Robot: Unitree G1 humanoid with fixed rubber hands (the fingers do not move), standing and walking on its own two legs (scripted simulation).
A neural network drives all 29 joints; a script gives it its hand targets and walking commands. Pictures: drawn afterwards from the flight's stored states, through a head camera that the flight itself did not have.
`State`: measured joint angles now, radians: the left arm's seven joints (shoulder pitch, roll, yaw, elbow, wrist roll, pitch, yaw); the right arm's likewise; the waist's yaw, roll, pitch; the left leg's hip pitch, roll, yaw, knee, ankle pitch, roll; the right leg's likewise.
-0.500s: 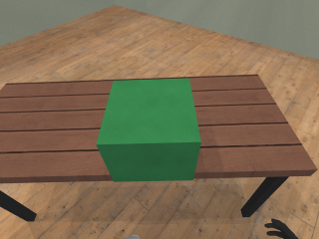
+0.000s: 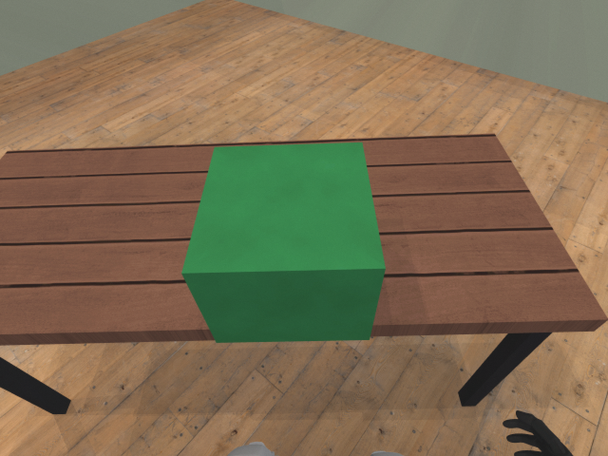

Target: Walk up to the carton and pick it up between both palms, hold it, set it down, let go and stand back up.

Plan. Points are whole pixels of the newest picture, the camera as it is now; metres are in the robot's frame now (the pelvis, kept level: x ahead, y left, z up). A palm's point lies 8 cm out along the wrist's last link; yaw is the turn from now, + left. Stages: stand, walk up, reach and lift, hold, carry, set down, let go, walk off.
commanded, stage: walk up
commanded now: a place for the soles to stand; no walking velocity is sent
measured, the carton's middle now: (290, 241) +0.46 +0.04 -0.02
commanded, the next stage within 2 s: reach and lift in 0.32 s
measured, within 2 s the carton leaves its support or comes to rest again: neither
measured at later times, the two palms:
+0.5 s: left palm out of the picture +0.10 +0.31 -0.08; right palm out of the picture +0.13 -0.29 -0.10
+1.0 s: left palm (95, 407) +0.20 +0.29 -0.03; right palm (546, 448) +0.15 -0.27 -0.04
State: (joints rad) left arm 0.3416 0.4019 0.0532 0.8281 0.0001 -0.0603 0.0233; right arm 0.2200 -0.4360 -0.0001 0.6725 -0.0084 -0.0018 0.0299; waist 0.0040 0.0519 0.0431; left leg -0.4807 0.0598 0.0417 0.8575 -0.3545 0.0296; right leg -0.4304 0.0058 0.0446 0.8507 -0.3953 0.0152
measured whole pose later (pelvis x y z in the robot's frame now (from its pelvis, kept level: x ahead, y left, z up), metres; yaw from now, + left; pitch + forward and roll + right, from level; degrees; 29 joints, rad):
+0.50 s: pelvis -0.01 +0.00 -0.01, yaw +1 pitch -3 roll +0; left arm 0.19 0.39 0.05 0.61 0.00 0.27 0.02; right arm 0.11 -0.40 -0.02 0.94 -0.09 -0.28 0.03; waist 0.00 0.02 0.14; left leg -0.48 0.04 0.04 0.88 -0.35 0.00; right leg -0.44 -0.02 0.04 0.91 -0.42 0.00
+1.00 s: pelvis +0.02 +0.02 +0.03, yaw +1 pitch -2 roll -2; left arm 0.14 0.31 0.04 0.46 0.00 0.21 0.03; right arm 0.19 -0.34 -0.07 0.87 0.05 -0.32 0.09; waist 0.00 -0.02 0.03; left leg -0.34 0.04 0.04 0.67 -0.29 0.00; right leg -0.26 -0.02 0.04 0.61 -0.31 0.05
